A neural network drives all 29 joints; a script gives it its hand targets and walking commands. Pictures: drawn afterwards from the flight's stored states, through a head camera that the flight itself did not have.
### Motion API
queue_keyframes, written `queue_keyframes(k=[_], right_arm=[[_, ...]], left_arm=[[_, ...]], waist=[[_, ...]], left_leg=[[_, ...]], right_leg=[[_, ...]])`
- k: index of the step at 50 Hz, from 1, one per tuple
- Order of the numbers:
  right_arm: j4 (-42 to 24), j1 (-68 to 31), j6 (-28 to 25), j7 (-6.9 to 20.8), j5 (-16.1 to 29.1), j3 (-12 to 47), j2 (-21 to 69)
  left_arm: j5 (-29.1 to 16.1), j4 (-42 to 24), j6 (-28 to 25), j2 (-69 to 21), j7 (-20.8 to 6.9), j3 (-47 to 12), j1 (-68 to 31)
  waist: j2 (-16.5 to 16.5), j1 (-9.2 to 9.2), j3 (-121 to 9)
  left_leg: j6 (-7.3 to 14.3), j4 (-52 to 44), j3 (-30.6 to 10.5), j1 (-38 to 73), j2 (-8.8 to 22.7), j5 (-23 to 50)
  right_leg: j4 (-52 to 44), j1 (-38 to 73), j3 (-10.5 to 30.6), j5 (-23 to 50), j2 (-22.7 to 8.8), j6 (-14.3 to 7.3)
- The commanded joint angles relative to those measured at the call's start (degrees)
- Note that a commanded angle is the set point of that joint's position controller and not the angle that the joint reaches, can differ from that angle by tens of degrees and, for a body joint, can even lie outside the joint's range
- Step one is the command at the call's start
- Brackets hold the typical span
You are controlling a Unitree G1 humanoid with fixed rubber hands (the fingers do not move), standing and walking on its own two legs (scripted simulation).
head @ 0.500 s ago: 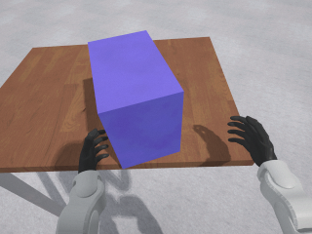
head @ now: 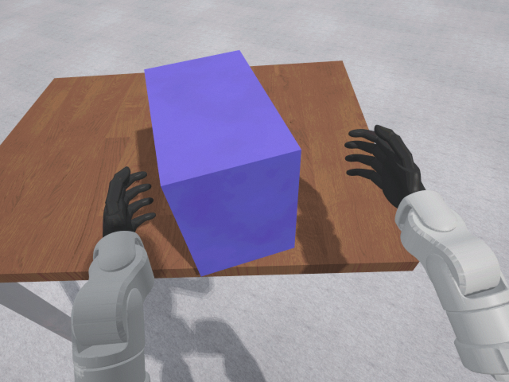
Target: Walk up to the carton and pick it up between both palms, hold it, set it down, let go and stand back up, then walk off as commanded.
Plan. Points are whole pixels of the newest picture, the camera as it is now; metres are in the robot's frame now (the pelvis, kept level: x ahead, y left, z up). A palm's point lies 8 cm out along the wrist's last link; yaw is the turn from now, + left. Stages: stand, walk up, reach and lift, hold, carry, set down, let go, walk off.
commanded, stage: reach and lift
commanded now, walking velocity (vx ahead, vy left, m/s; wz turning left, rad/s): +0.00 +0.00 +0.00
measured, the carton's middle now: (220, 160) +0.45 +0.08 +0.11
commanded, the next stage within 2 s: none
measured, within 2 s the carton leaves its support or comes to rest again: neither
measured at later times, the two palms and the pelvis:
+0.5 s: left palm (122, 173) +0.34 +0.18 +0.20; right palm (369, 139) +0.40 -0.14 +0.19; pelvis +0.01 +0.00 +0.00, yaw +0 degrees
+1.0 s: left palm (109, 129) +0.39 +0.20 +0.23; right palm (341, 96) +0.45 -0.11 +0.22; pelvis +0.02 +0.01 +0.00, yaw +0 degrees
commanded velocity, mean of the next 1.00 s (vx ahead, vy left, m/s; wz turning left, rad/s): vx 0.00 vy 0.00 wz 0.00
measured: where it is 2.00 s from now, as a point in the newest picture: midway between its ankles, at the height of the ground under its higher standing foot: outside the picture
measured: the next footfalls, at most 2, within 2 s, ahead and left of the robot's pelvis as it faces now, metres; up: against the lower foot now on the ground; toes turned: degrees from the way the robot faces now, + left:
none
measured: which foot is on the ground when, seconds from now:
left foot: down 0.00-1.00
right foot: down 0.00-1.00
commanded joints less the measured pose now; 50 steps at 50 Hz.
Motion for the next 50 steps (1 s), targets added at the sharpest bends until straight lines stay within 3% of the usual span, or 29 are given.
queue_keyframes(k=[1, 2, 3, 6, 7, 10, 11, 14, 15, 16, 19, 20, 21, 22, 24, 25, 26, 29, 30, 33, 35, 37, 39, 41, 42, 44, 48, 49, 50], right_arm=[[-4.40, -27.27, -1.91, 0.86, 6.84, -2.33, -12.36], [-5.82, -30.66, -2.07, 0.72, 7.04, -3.04, -12.94], [-4.58, -33.73, -2.10, 0.82, 7.27, -2.58, -12.85], [-0.01, -35.82, -1.30, 1.16, 7.97, -0.54, -12.83], [1.28, -37.05, -1.49, 0.58, 7.53, -1.08, -12.99], [1.36, -40.38, -1.54, 0.41, 8.06, -0.78, -13.87], [3.57, -40.28, -1.33, 0.43, 7.98, -0.96, -14.46], [3.69, -42.94, -1.12, 0.39, 8.32, -0.57, -14.17], [5.08, -44.86, -0.67, 0.25, 7.93, -1.80, -14.45], [7.71, -46.36, -0.38, 0.46, 7.67, -0.89, -13.81], [3.84, -47.26, -1.40, 0.38, 9.03, -0.68, -14.17], [5.94, -49.15, -1.17, 0.34, 9.24, 0.95, -13.82], [4.98, -50.07, -1.26, 0.29, 9.00, 0.05, -14.50], [6.06, -52.66, -1.10, 0.41, 9.81, 1.34, -13.32], [7.87, -53.92, -1.10, 0.81, 10.08, 1.34, -13.26], [6.47, -53.57, -1.13, 0.55, 10.56, 2.40, -13.07], [8.93, -54.51, -1.24, 0.48, 10.30, 1.46, -14.07], [11.42, -56.61, -0.78, 0.91, 11.13, 2.90, -14.39], [11.59, -57.73, -0.89, 0.53, 10.89, 2.67, -14.66], [16.28, -60.84, -0.38, 0.12, 10.31, 1.09, -15.87], [17.32, -62.59, -0.52, 0.39, 10.99, 3.35, -14.96], [20.19, -62.87, -0.39, 0.72, 10.73, 2.43, -15.33], [20.16, -66.49, -0.64, 0.86, 11.37, 4.22, -13.90], [23.19, -69.55, -0.32, 0.92, 10.70, 4.35, -13.31], [22.08, -69.31, -0.68, 0.98, 11.59, 3.56, -13.76], [24.77, -71.32, -0.96, 1.04, 11.06, 3.70, -14.26], [26.25, -72.66, -1.04, 1.41, 11.67, 5.08, -12.91], [30.97, -73.04, -0.94, 1.47, 10.58, 4.34, -13.36], [31.88, -72.45, -0.77, 1.39, 10.63, 4.89, -13.03]], left_arm=[[-7.09, -10.45, -1.90, 8.03, -0.27, 8.43, -26.74], [-8.60, -11.32, -1.71, 7.99, -0.22, 7.20, -29.95], [-8.56, -8.21, -1.58, 8.99, -0.14, 7.34, -31.46], [-6.80, -1.99, -0.25, 9.72, -0.12, 8.76, -32.94], [-6.51, -1.31, 0.28, 8.27, -0.30, 8.18, -34.24], [-5.79, 2.67, 0.81, 10.43, -0.67, 9.68, -36.00], [-5.40, 3.61, 1.37, 9.71, -0.43, 9.62, -36.41], [-5.57, 1.74, 1.45, 9.80, -0.17, 9.46, -40.25], [-6.62, 3.05, 1.59, 10.40, -0.08, 9.36, -41.88], [-6.31, 5.06, 1.48, 10.76, -0.03, 9.76, -43.87], [-6.55, -1.34, 0.50, 11.86, 0.35, 10.35, -44.31], [-6.39, 2.45, 0.18, 12.70, 0.41, 10.99, -46.03], [-7.10, 1.38, 0.13, 12.66, 0.42, 10.32, -46.45], [-7.28, 5.10, -0.18, 13.31, 0.13, 10.59, -48.46], [-7.53, 5.48, -0.83, 13.48, 0.20, 9.82, -50.19], [-7.89, 5.75, -0.63, 13.55, 0.25, 10.70, -48.42], [-7.45, 5.40, -0.65, 12.88, 0.33, 9.81, -50.10], [-7.01, 9.32, -0.69, 13.88, 0.49, 10.72, -50.86], [-6.90, 9.90, -0.35, 13.69, 0.46, 11.28, -52.04], [-6.47, 9.93, -0.11, 15.08, 0.55, 11.00, -56.37], [-6.37, 10.89, -0.57, 14.84, 0.58, 10.27, -57.43], [-7.45, 12.51, -1.16, 14.48, 0.68, 9.58, -57.58], [-6.32, 15.85, -1.58, 14.99, 0.83, 10.38, -60.01], [-7.30, 20.34, -1.97, 15.18, 0.69, 10.10, -63.57], [-7.09, 18.43, -2.61, 15.93, 1.06, 10.71, -63.72], [-6.59, 19.36, -3.23, 16.98, 1.61, 10.49, -66.73], [-6.68, 22.75, -4.42, 16.94, 2.25, 11.39, -67.10], [-7.40, 27.35, -4.49, 15.47, 1.76, 9.87, -67.75], [-7.33, 26.14, -4.70, 14.68, 1.54, 9.50, -67.85]], waist=[[-5.91, 6.69, -22.92], [-5.40, 6.36, -25.64], [-6.89, 6.83, -25.75], [-5.36, 7.78, -23.62], [-5.89, 6.75, -23.27], [-8.04, 8.25, -25.15], [-6.14, 8.10, -24.00], [-5.34, 8.62, -27.13], [-4.60, 7.85, -26.90], [-5.23, 8.70, -25.87], [-4.38, 9.38, -34.00], [-5.32, 10.20, -32.88], [-5.35, 8.91, -33.77], [-6.39, 10.21, -33.71], [-4.76, 10.01, -33.82], [-5.96, 10.92, -34.72], [-4.41, 9.77, -35.86], [-4.36, 10.99, -34.11], [-5.46, 10.70, -34.26], [-4.25, 10.20, -33.96], [-3.49, 10.84, -34.94], [-2.91, 9.89, -35.01], [-3.52, 11.70, -36.56], [-4.63, 12.04, -35.64], [-3.35, 12.13, -37.65], [-2.18, 12.46, -37.57], [-3.47, 14.03, -39.58], [-3.66, 12.38, -36.35], [-2.52, 12.19, -36.37]], left_leg=[[3.97, 0.32, 3.02, 5.38, -3.88, 3.41], [3.79, 1.06, 3.05, 4.69, -4.06, 3.23], [4.09, 0.78, 2.52, 3.65, -4.05, 1.65], [4.05, 0.65, 2.97, 2.36, -4.34, 1.34], [3.65, 0.44, 2.61, 2.61, -4.28, 0.76], [3.91, 0.27, 2.88, 1.28, -4.56, 0.36], [3.48, -0.15, 3.01, 1.37, -4.34, 0.02], [3.07, 0.82, 3.60, 1.97, -4.33, 1.18], [3.06, 0.86, 3.81, 1.15, -4.56, -0.45], [3.41, 0.82, 4.03, 0.29, -4.60, -1.36], [2.42, 1.73, 3.84, 0.59, -4.80, 2.73], [3.00, 1.78, 3.52, -1.37, -5.06, 1.66], [2.83, 1.77, 3.11, -1.84, -4.95, 1.78], [2.87, 1.68, 3.19, -3.01, -5.04, 0.87], [2.78, 1.25, 3.19, -3.51, -5.20, -0.69], [2.75, 1.77, 2.87, -3.08, -5.04, 0.86], [2.26, 1.65, 3.09, -2.29, -4.90, 1.16], [2.36, 1.97, 3.24, -2.62, -4.49, 1.31], [2.32, 1.53, 2.95, -2.59, -4.69, 0.32], [2.26, 1.73, 2.94, -1.11, -4.67, 0.52], [2.07, 1.95, 3.19, -1.06, -4.78, 1.36], [1.84, 2.48, 3.34, 0.09, -4.56, 1.99], [2.19, 2.66, 3.20, -2.05, -4.73, 0.91], [2.63, 2.68, 3.44, -3.48, -5.05, -1.60], [2.00, 2.72, 3.30, -3.81, -4.94, -0.26], [1.95, 2.66, 2.80, -4.06, -5.14, -1.58], [1.76, 3.23, 2.93, -4.67, -4.95, 0.11], [2.03, 2.59, 3.07, -4.54, -4.78, -1.63], [1.69, 2.94, 2.75, -3.71, -4.95, -0.89]], right_leg=[[-13.10, 17.03, 13.65, 1.20, -6.27, 5.81], [-12.56, 17.59, 14.12, 2.29, -6.75, 6.11], [-12.28, 17.98, 13.40, 0.71, -6.64, 6.08], [-12.32, 18.32, 13.44, 1.96, -6.49, 5.97], [-12.22, 18.33, 13.29, 4.16, -6.98, 6.66], [-11.87, 20.92, 13.25, 4.57, -6.53, 6.75], [-12.60, 20.18, 13.24, 2.32, -6.71, 6.94], [-12.08, 20.64, 13.77, 4.23, -6.63, 6.92], [-11.95, 20.03, 13.30, 2.52, -6.18, 6.62], [-11.97, 19.13, 13.24, 0.86, -5.94, 6.47], [-10.10, 24.20, 13.00, 9.77, -6.42, 7.21], [-9.72, 24.44, 13.54, 11.72, -6.86, 7.48], [-9.10, 24.97, 13.37, 13.80, -6.56, 7.79], [-9.29, 24.79, 13.76, 13.48, -7.15, 8.11], [-10.14, 24.36, 14.12, 10.60, -7.52, 7.97], [-9.17, 25.32, 13.95, 16.21, -7.79, 8.23], [-8.87, 25.89, 12.73, 16.31, -7.04, 7.88], [-8.71, 24.67, 12.49, 16.99, -6.39, 7.72], [-9.14, 24.59, 12.61, 17.04, -6.94, 8.55], [-8.64, 22.77, 11.20, 15.12, -5.81, 7.75], [-8.05, 23.38, 10.12, 19.42, -5.63, 7.92], [-8.01, 22.58, 9.61, 18.98, -4.79, 7.25], [-8.21, 23.33, 10.25, 18.11, -5.36, 7.97], [-8.47, 22.57, 10.41, 14.36, -5.71, 8.06], [-7.52, 24.02, 9.99, 18.22, -5.65, 7.99], [-7.45, 22.81, 10.30, 16.86, -5.96, 8.18], [-7.26, 24.28, 10.76, 20.58, -6.16, 8.49], [-7.38, 22.61, 9.48, 19.89, -5.64, 8.32], [-7.33, 21.76, 9.40, 20.61, -5.49, 8.25]])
